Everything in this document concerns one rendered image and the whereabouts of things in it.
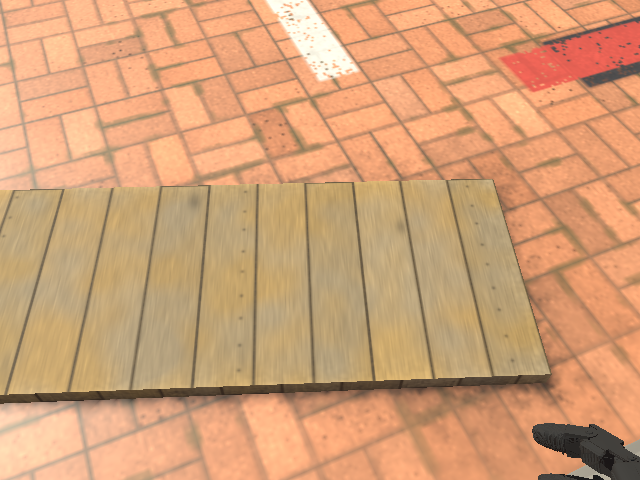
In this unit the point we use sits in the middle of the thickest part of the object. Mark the right robot hand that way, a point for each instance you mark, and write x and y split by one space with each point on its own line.
597 448

